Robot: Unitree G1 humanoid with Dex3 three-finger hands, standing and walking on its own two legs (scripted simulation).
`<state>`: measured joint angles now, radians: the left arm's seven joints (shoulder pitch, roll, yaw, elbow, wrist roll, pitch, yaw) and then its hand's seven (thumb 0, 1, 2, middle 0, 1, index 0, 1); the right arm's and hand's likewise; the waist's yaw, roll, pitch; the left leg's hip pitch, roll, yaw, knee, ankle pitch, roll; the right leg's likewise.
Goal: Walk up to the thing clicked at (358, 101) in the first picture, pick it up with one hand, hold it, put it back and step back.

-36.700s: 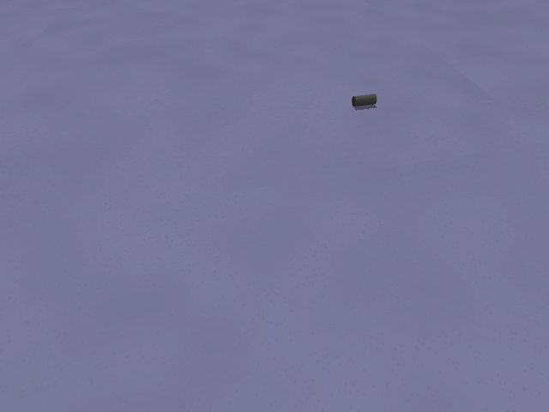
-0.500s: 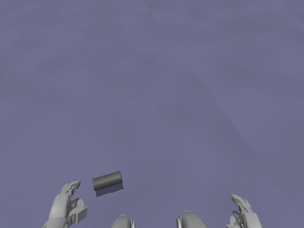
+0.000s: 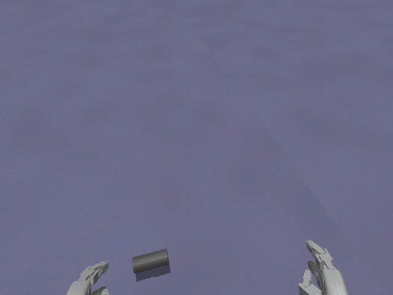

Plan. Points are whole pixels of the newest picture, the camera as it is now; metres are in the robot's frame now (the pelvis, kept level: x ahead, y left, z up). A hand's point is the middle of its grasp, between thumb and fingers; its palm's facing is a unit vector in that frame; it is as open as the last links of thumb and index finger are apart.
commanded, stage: home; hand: left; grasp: from above
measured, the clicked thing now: (150, 260) +0.45 +0.23 -0.68
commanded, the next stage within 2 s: stand in 1.76 s
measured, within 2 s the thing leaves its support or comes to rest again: neither
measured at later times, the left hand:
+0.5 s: hand out of the picture +0.16 +0.18 -0.05, palm faces +0.04 -0.98 -0.21, open 7.4 cm
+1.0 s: hand out of the picture +0.16 +0.18 -0.05, palm faces +0.05 -0.98 -0.21, open 7.4 cm
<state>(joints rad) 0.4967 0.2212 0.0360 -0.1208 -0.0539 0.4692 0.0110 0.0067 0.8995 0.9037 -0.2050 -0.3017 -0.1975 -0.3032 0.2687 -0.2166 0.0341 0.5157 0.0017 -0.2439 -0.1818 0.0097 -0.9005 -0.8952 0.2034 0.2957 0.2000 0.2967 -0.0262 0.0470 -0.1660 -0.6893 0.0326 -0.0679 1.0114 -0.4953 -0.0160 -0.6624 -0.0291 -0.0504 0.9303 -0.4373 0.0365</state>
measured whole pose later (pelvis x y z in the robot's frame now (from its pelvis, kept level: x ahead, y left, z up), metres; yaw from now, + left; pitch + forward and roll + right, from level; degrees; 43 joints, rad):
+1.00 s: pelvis +0.00 +0.00 +0.00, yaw +0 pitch +10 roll -3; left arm 0.49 0.22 0.03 -0.12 -0.05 0.47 0.01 0.01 0.90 0.90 -0.21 -0.30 -0.20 -0.30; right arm 0.29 -0.22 0.03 0.54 0.00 -0.25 -0.19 0.01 -0.90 -0.90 0.20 0.30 0.20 0.30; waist -0.03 0.05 -0.16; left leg -0.69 0.04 -0.06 1.01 -0.50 -0.02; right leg -0.66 -0.02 -0.05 0.94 -0.44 0.03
